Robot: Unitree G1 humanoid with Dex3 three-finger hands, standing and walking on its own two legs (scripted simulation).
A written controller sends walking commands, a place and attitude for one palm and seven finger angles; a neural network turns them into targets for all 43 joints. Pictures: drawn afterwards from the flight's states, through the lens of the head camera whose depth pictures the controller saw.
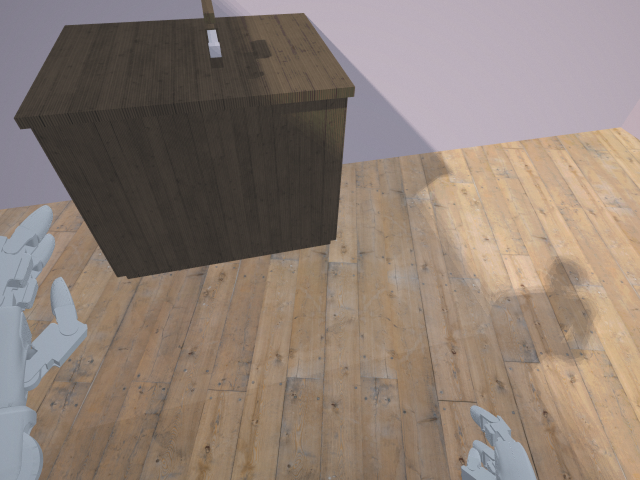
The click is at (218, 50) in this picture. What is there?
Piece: tap's lever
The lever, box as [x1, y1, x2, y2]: [208, 42, 221, 57]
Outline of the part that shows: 218,42 208,43 211,57 221,56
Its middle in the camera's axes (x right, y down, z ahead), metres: -0.27 -0.48 +0.99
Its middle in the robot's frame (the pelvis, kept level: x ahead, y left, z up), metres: +1.06 +0.34 +0.08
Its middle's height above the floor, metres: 0.86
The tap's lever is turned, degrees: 0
